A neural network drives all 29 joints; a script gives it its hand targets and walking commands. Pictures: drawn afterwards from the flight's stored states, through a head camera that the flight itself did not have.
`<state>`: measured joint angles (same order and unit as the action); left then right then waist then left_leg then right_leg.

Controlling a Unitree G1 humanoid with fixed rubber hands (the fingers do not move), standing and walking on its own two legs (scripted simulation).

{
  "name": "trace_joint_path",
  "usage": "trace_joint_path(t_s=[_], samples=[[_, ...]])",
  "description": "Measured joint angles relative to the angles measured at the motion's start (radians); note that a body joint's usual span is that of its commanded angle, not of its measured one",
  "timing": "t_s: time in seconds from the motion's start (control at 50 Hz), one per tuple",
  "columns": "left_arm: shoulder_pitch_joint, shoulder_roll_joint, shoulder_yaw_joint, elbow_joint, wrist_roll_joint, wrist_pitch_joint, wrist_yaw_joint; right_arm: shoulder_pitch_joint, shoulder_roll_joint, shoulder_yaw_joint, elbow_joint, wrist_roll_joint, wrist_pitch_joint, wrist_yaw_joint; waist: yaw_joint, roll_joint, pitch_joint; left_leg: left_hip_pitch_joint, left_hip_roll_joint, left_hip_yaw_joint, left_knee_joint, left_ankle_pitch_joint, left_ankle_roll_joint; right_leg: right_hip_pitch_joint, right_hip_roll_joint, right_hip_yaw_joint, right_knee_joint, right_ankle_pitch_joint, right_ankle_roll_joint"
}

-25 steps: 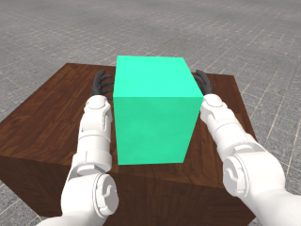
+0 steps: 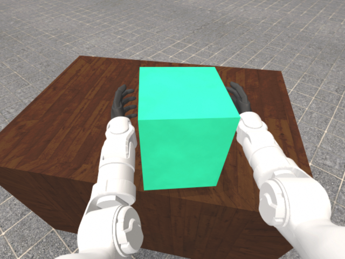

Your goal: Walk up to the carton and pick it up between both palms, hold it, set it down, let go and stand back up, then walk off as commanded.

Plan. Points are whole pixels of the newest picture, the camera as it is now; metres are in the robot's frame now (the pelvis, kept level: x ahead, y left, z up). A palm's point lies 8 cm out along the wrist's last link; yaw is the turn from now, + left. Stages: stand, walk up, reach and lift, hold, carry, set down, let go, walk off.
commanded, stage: set down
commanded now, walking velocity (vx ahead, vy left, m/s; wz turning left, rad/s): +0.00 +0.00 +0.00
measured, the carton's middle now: (179, 128) +0.43 +0.05 +0.07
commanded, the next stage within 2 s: none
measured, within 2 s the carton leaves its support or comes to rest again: rests again in 0.94 s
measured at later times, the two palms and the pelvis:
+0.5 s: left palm (128, 126) +0.40 +0.17 +0.11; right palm (241, 117) +0.46 -0.11 +0.10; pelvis +0.00 +0.00 +0.00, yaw -1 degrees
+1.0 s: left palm (127, 132) +0.39 +0.18 +0.09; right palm (239, 118) +0.45 -0.11 +0.09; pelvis -0.01 +0.00 +0.00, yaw -1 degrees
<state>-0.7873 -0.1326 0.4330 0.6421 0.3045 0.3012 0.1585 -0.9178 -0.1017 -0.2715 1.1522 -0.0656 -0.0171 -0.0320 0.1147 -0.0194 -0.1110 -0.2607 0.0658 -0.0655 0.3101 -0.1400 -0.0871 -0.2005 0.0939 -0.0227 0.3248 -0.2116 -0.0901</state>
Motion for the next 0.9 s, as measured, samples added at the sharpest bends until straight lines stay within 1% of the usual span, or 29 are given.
trace_joint_path(t_s=[0.06, 0.18, 0.34, 0.48, 0.62, 0.74, 0.78, 0.9], samples=[[0.010, 0.000, -0.008, -0.006, -0.007, -0.013, 0.004, -0.002, 0.001, -0.007, 0.008, -0.010, -0.019, 0.004, -0.002, 0.003, -0.008, -0.022, 0.000, 0.002, 0.003, 0.000, 0.000, -0.019, -0.002, -0.006, 0.000, 0.001, 0.001], [0.014, -0.012, -0.014, -0.013, -0.006, -0.027, 0.021, -0.017, -0.011, -0.028, 0.032, -0.026, -0.048, 0.023, 0.010, 0.005, -0.018, -0.059, 0.005, 0.015, 0.006, 0.003, 0.001, -0.056, -0.001, -0.009, -0.004, 0.007, -0.001], [0.004, -0.036, 0.013, 0.005, 0.006, -0.055, 0.032, -0.041, -0.032, -0.045, 0.059, -0.053, -0.065, 0.043, 0.021, 0.009, -0.029, -0.105, 0.008, 0.033, 0.006, 0.010, 0.005, -0.106, -0.002, -0.010, 0.000, 0.014, 0.001], [0.003, -0.049, 0.025, 0.015, 0.012, -0.075, 0.042, -0.057, -0.042, -0.071, 0.089, -0.087, -0.090, 0.055, 0.021, 0.018, -0.036, -0.146, 0.011, 0.045, 0.009, 0.016, 0.007, -0.151, -0.004, -0.014, 0.008, 0.018, 0.002], [-0.008, -0.063, 0.052, 0.038, 0.024, -0.109, 0.043, -0.069, -0.052, -0.087, 0.106, -0.112, -0.115, 0.068, 0.040, 0.032, -0.061, -0.188, 0.011, 0.058, 0.011, 0.023, 0.011, -0.200, -0.007, -0.014, 0.019, 0.023, 0.003], [-0.017, -0.069, 0.074, 0.061, 0.031, -0.133, 0.045, -0.086, -0.056, -0.120, 0.126, -0.146, -0.125, 0.074, 0.045, 0.035, -0.065, -0.199, 0.008, 0.063, 0.003, 0.033, 0.013, -0.220, -0.012, -0.019, 0.028, 0.023, 0.003], [-0.021, -0.072, 0.085, 0.064, 0.038, -0.139, 0.043, -0.093, -0.055, -0.141, 0.131, -0.166, -0.129, 0.077, 0.041, 0.036, -0.058, -0.196, 0.007, 0.062, 0.000, 0.037, 0.014, -0.217, -0.015, -0.023, 0.028, 0.023, 0.003], [-0.019, -0.080, 0.105, 0.066, 0.053, -0.156, 0.032, -0.093, -0.044, -0.193, 0.127, -0.206, -0.142, 0.085, 0.040, 0.020, -0.052, -0.195, 0.003, 0.068, -0.012, 0.047, 0.015, -0.225, -0.021, -0.027, 0.037, 0.022, 0.003]])
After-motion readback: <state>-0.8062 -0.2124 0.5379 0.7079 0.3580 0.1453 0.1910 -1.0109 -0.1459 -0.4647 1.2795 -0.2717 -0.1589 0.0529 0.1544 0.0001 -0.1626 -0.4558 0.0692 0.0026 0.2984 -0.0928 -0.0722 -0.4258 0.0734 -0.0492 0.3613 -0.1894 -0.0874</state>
